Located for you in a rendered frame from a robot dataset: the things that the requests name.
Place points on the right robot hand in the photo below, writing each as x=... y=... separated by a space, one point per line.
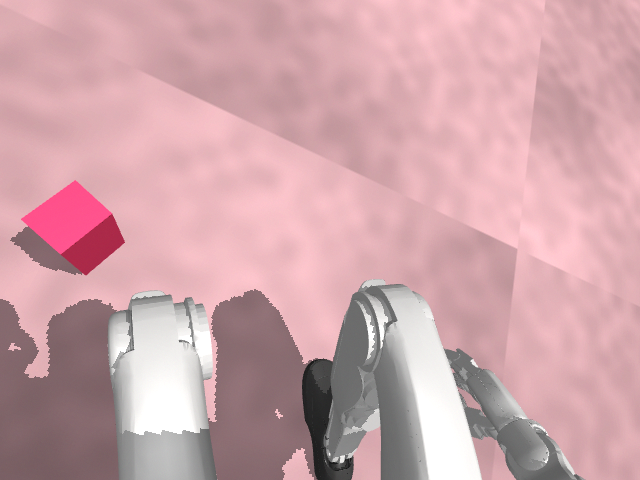
x=496 y=402

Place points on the carton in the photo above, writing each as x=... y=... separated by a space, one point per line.
x=77 y=226

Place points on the right robot arm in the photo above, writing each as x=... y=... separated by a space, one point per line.
x=531 y=454

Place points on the right robot foot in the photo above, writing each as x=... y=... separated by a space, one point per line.
x=317 y=399

